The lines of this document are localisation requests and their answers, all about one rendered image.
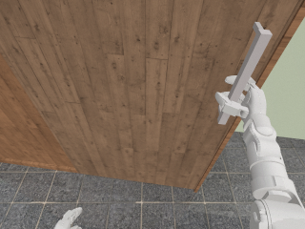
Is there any robot left hand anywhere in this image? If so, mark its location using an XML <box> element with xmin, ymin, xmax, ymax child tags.
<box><xmin>53</xmin><ymin>207</ymin><xmax>82</xmax><ymax>229</ymax></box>

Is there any wardrobe door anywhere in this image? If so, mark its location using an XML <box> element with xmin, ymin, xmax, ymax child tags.
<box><xmin>0</xmin><ymin>53</ymin><xmax>74</xmax><ymax>168</ymax></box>
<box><xmin>0</xmin><ymin>0</ymin><xmax>303</xmax><ymax>190</ymax></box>

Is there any robot right forearm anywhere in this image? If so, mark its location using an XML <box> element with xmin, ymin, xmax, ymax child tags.
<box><xmin>242</xmin><ymin>114</ymin><xmax>305</xmax><ymax>211</ymax></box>

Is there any handle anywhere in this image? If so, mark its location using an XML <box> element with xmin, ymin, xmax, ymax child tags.
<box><xmin>217</xmin><ymin>22</ymin><xmax>273</xmax><ymax>125</ymax></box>

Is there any robot right upper arm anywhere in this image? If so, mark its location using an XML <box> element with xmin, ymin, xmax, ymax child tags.
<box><xmin>249</xmin><ymin>198</ymin><xmax>305</xmax><ymax>229</ymax></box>

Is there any robot right hand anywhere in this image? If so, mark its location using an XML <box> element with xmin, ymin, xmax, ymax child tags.
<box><xmin>214</xmin><ymin>75</ymin><xmax>267</xmax><ymax>123</ymax></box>

